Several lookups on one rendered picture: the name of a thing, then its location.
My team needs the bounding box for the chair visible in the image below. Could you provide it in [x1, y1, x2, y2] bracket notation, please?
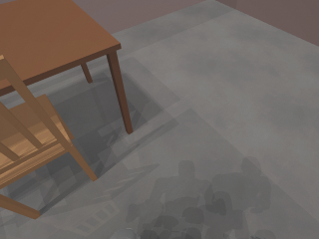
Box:
[0, 55, 98, 219]

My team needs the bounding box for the robot left thigh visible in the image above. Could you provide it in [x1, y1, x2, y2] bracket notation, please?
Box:
[110, 229, 141, 239]

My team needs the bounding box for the table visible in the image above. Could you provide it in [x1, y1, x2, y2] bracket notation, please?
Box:
[0, 0, 134, 134]

